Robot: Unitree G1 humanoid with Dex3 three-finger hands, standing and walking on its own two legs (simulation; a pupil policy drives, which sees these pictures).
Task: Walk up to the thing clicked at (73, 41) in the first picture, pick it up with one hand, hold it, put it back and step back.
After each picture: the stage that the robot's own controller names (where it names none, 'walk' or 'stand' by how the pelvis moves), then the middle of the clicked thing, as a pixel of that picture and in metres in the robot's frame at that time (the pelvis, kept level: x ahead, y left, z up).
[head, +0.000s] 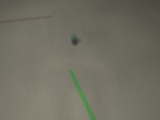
stand; (74, 40) +1.33 +0.14 -0.72
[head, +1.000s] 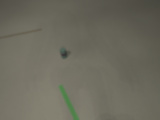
walk; (63, 53) +1.19 +0.33 -0.71
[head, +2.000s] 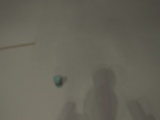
walk; (58, 81) +0.74 +0.33 -0.71
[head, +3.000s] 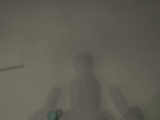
walk; (52, 117) +0.43 +0.27 -0.69
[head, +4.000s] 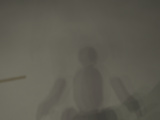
stand; out of the picture +0.33 +0.26 -0.72
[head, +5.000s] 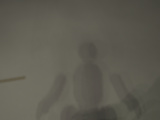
stand; out of the picture +0.30 +0.25 -0.72
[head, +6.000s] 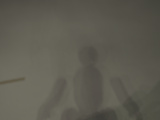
stand; out of the picture +0.32 +0.26 -0.73
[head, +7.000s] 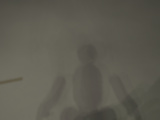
stand; out of the picture +0.31 +0.28 -0.73
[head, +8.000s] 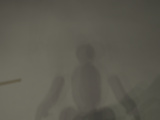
stand; out of the picture +0.30 +0.28 -0.73
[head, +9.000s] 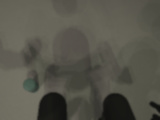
go down; (31, 86) +0.36 +0.28 -0.46
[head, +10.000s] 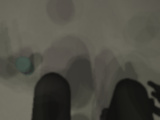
go down; (25, 66) +0.38 +0.30 -0.31
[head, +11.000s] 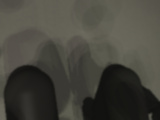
close in; out of the picture +0.35 +0.34 -0.24
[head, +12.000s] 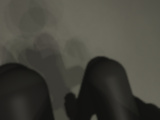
close; out of the picture +0.34 +0.34 -0.21
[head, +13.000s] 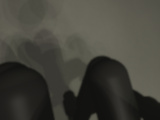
lift; out of the picture +0.33 +0.34 -0.21
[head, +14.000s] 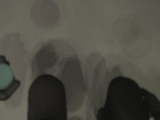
lift; (2, 79) +0.29 +0.29 -0.06
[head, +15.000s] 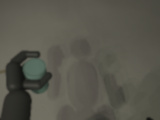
hold; (37, 77) +0.34 +0.17 +0.05
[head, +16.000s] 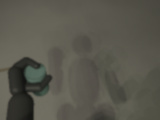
hold; (38, 80) +0.34 +0.18 +0.01
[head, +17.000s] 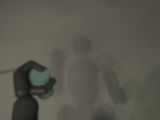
hold; (42, 83) +0.33 +0.17 +0.00
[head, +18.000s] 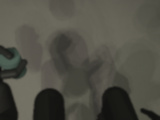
crouch; (13, 64) +0.38 +0.25 -0.09
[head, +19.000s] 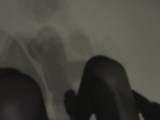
lower; out of the picture +0.35 +0.35 -0.21
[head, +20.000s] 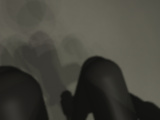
lower; out of the picture +0.35 +0.35 -0.21
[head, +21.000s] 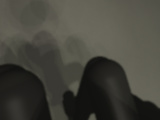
lower; out of the picture +0.35 +0.35 -0.21
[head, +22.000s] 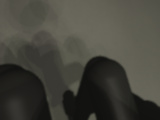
lower; out of the picture +0.34 +0.35 -0.21
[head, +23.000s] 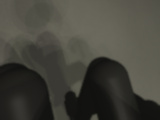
loosen; out of the picture +0.33 +0.33 -0.21
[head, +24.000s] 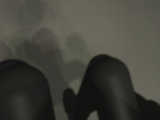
withdraw; out of the picture +0.33 +0.32 -0.21
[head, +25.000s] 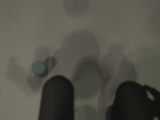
walk; (41, 69) +0.38 +0.27 -0.37
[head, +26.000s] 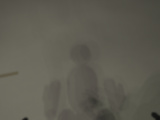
stand; out of the picture +0.30 +0.24 -0.66
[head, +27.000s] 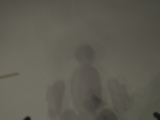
stand; out of the picture +0.31 +0.26 -0.66
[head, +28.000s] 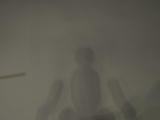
stand; out of the picture +0.32 +0.23 -0.71
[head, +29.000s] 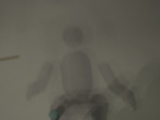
walk; (54, 116) +0.35 +0.21 -0.70
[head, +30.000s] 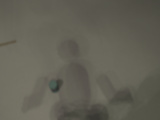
walk; (54, 87) +0.56 +0.26 -0.70
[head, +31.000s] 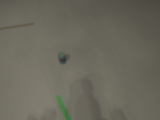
stand; (62, 58) +0.92 +0.24 -0.69
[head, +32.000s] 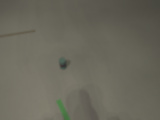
stand; (62, 63) +0.95 +0.23 -0.72
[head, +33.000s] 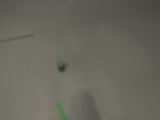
stand; (60, 66) +0.95 +0.25 -0.73
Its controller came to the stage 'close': yes
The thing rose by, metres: 0.71
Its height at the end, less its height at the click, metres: +0.00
